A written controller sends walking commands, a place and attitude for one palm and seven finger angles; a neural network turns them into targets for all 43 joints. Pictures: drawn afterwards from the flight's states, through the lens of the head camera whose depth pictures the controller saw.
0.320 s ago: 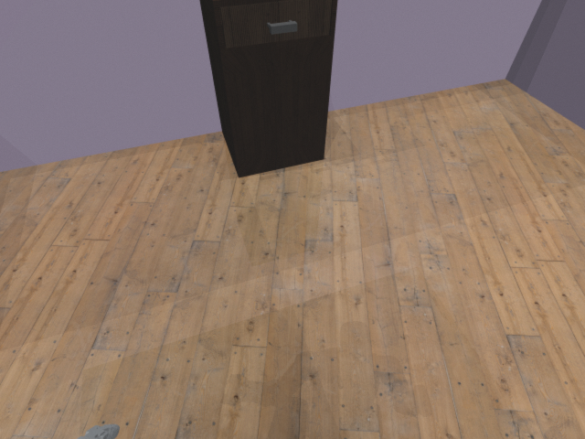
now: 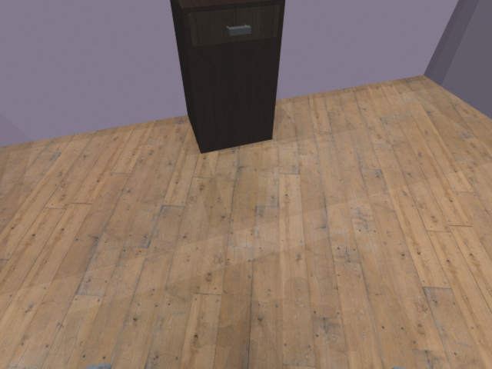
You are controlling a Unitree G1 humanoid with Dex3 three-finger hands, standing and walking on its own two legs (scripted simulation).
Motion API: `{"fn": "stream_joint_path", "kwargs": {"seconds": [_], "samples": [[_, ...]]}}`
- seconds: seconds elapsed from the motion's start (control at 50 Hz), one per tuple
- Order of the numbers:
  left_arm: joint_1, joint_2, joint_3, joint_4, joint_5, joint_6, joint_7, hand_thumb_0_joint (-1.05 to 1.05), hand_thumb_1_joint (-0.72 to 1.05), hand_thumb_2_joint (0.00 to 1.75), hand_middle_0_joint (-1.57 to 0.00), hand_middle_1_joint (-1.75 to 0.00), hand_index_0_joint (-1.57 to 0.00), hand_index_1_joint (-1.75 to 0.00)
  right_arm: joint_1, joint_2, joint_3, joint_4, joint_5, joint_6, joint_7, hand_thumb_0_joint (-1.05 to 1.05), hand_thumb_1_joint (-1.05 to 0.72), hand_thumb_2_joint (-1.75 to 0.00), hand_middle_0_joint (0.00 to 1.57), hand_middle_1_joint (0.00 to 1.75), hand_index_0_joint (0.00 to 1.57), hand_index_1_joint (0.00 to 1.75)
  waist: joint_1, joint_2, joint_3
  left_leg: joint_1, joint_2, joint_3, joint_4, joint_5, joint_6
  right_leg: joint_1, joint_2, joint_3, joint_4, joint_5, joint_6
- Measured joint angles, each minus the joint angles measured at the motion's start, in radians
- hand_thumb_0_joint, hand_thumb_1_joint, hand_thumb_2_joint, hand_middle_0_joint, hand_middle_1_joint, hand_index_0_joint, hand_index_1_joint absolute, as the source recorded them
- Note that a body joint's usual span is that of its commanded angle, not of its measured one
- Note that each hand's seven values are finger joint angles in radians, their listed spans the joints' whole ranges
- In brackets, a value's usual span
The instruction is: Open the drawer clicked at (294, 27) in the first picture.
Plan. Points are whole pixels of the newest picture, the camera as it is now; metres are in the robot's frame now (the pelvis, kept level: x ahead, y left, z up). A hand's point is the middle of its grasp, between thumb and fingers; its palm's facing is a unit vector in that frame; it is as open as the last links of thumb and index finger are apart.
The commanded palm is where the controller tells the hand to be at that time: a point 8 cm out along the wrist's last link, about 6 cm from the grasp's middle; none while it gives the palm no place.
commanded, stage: stand and wait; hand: left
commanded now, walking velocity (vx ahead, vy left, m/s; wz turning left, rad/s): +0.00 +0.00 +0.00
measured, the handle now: (238, 28) +1.52 +0.14 -0.04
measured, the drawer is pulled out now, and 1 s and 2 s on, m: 0.00 0.00 0.00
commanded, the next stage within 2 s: look at it before walking up in 0.50 s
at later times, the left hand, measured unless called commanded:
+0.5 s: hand out of the picture +0.06 +0.25 -0.15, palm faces -0.02 -0.94 -0.34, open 7.4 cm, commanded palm none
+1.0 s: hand out of the picture +0.06 +0.25 -0.15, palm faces -0.02 -0.94 -0.33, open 7.4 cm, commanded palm none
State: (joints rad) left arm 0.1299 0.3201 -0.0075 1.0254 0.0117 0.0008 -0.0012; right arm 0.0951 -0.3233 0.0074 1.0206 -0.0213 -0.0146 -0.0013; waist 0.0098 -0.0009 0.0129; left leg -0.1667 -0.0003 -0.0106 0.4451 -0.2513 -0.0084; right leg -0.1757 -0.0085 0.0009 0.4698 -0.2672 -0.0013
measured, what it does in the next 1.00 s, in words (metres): stands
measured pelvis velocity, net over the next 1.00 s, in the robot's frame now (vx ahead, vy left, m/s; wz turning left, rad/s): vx -0.01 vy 0.00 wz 0.00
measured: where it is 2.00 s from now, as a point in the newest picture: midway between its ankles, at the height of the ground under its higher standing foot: outside the picture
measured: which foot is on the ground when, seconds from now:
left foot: down 0.00-1.00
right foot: down 0.00-1.00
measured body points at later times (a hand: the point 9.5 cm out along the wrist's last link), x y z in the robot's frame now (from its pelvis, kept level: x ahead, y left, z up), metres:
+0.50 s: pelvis -0.01 +0.00 +0.00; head -0.01 +0.00 +0.45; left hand +0.06 +0.29 -0.13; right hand +0.06 -0.30 -0.13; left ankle -0.01 +0.13 -0.74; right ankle -0.01 -0.12 -0.74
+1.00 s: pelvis -0.01 +0.00 +0.00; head -0.01 +0.00 +0.45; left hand +0.06 +0.29 -0.13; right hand +0.07 -0.30 -0.13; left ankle -0.01 +0.13 -0.74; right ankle -0.01 -0.12 -0.74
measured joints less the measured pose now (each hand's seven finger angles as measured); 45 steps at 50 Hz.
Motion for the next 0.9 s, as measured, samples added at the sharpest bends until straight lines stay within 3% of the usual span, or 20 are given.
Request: {"fn": "stream_joint_path", "kwargs": {"seconds": [0.9], "samples": [[0.008, 0.016, 0.003, 0.063, 0.001, -0.005, -0.002, 0.00, 0.90, 0.89, -0.21, -0.30, -0.20, -0.30, 0.028, -0.012, 0.001, 0.086, 0.007, 0.000, 0.006, 0.01, -0.90, -0.90, 0.20, 0.30, 0.20, 0.30, -0.005, -0.002, 0.018, 0.013, 0.008, 0.003, -0.067, 0.056, -0.004, 0.014, 0.007, 0.003, -0.073, 0.061, -0.002]]}}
